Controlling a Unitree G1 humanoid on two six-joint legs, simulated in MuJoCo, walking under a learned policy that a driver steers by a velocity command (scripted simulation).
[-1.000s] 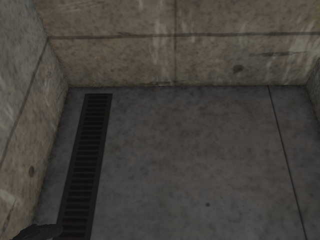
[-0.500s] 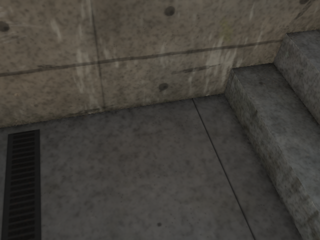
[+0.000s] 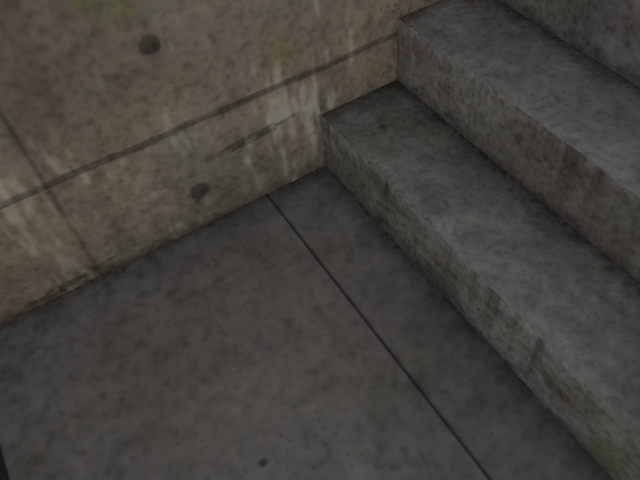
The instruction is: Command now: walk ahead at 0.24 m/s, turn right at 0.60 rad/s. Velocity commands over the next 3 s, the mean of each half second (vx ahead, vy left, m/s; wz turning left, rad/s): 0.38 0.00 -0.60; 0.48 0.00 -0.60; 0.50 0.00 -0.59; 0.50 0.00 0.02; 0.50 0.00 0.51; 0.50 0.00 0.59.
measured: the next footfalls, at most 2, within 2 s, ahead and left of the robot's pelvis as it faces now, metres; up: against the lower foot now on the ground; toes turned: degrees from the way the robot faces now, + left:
left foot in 0.32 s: +0.21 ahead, +0.14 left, +0.00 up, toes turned -16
right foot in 0.76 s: +0.38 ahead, -0.17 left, +0.00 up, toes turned -29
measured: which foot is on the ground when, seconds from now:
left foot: up 0.00-0.30, down 0.32-0.78, up 0.80-1.00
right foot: down 0.00-0.32, up 0.34-0.74, down 0.76-1.00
